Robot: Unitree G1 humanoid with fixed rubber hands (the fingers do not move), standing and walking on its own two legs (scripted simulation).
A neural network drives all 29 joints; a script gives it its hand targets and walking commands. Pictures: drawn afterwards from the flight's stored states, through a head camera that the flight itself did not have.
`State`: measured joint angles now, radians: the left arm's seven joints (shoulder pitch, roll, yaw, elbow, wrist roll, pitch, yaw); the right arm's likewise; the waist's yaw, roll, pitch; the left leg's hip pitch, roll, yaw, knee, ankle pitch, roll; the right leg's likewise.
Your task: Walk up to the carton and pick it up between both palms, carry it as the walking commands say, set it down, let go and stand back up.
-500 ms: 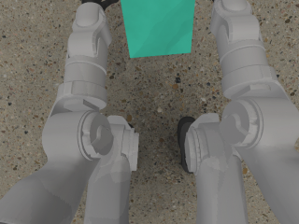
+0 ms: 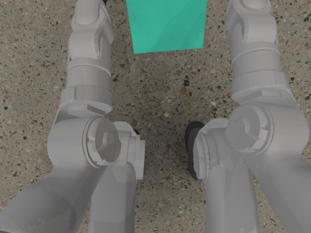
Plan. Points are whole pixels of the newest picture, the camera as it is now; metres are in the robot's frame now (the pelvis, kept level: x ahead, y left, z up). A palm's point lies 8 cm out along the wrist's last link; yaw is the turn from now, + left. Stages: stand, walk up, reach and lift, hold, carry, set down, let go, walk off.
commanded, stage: set down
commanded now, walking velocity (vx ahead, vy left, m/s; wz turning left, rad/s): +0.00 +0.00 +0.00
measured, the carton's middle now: out of the picture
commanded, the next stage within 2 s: none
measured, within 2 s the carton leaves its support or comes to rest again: rests again in 1.66 s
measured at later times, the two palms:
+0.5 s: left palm out of the picture +0.55 +0.10 -0.17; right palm out of the picture +0.56 -0.15 -0.17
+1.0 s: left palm out of the picture +0.56 +0.10 -0.17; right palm out of the picture +0.56 -0.15 -0.17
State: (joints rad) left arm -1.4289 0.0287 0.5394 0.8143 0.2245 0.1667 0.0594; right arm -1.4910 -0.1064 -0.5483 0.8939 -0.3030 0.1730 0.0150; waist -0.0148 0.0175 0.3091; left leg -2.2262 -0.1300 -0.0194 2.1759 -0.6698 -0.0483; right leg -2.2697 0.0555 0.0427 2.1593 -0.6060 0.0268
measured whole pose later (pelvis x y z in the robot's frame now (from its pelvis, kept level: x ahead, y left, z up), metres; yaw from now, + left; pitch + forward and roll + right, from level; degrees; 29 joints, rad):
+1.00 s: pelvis +0.00 +0.00 +0.00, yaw +0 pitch +41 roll +1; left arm -1.47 0.06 0.57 0.91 0.27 0.13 0.00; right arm -1.51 -0.13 -0.59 0.96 -0.34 0.13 0.05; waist -0.01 0.02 0.31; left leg -2.23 -0.13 -0.02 2.19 -0.69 -0.05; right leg -2.27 0.06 0.04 2.17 -0.62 0.03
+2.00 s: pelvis -0.02 +0.00 -0.01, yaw -1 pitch +34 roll +1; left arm -1.47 0.24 0.16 1.09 -0.12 0.06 0.14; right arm -1.53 -0.33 -0.14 1.21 0.13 0.04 -0.08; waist -0.01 0.01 0.42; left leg -2.18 -0.13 -0.02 2.23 -0.65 -0.06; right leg -2.22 0.06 0.03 2.21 -0.58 0.03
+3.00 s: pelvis +0.02 -0.01 +0.23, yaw -2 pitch +45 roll +3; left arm -1.14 0.10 0.37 0.78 0.07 0.16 0.12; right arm -1.19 -0.18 -0.31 0.85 -0.11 0.16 -0.09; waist 0.02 -0.01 0.00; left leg -1.65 -0.07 -0.04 1.30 -0.43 -0.03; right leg -1.70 0.07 0.08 1.30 -0.38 0.01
